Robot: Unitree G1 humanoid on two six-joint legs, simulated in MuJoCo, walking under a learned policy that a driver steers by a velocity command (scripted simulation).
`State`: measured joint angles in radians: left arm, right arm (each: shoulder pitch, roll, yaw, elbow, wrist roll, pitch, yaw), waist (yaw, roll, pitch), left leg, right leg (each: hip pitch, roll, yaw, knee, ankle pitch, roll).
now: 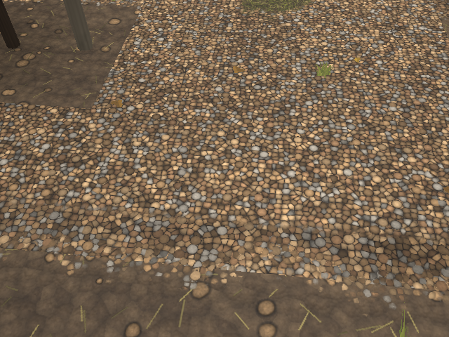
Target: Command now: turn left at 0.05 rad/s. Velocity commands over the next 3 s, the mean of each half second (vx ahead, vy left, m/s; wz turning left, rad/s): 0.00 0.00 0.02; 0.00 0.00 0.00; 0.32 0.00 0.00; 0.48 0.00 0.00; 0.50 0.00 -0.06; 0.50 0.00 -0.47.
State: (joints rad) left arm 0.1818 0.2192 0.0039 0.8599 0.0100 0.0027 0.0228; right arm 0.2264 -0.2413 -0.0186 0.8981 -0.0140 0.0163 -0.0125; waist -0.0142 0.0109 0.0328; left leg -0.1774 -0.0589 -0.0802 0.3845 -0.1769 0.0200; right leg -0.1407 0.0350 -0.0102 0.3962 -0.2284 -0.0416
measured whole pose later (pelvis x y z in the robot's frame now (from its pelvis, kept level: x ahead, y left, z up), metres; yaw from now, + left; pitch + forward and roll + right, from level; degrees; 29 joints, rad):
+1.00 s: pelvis +0.02 -0.01 +0.00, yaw -1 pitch -1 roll +0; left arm 0.30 0.16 -0.02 1.13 0.01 -0.01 0.04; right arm 0.27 -0.16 0.02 1.18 -0.01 0.01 -0.04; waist 0.00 0.01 0.02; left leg -0.15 -0.03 -0.07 0.38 -0.20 0.00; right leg -0.11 0.06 0.00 0.37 -0.24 -0.06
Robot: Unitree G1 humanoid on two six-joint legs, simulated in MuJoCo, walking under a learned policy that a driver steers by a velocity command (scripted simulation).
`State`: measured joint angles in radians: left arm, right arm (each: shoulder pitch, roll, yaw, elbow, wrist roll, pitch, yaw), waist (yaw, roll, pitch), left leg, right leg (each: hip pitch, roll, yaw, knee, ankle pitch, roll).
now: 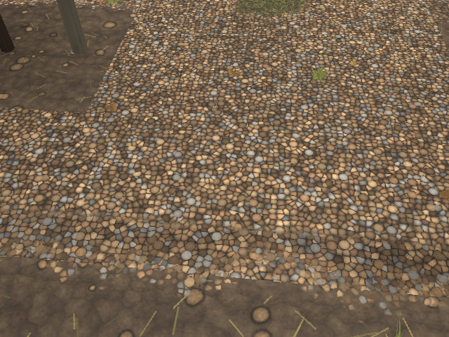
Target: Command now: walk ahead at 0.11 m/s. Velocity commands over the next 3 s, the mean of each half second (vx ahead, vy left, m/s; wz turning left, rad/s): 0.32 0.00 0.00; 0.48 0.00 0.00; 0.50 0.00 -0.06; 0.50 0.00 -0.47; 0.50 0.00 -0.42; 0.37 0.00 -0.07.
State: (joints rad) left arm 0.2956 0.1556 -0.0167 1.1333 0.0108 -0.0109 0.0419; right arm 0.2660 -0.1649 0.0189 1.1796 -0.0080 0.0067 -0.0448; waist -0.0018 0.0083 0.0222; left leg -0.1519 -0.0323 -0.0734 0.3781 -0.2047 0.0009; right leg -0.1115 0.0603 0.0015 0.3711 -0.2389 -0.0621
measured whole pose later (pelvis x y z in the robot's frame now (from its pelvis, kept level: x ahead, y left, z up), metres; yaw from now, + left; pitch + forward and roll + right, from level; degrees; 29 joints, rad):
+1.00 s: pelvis +0.44 +0.04 +0.00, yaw +1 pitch -1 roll -1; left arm 0.30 0.20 0.06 1.05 0.02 -0.09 0.00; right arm 0.26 -0.20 -0.05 0.99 -0.04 -0.07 0.01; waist 0.00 0.02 0.06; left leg -0.48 0.06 -0.01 1.15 -0.28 0.08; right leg -0.19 0.09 -0.12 0.37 -0.18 -0.12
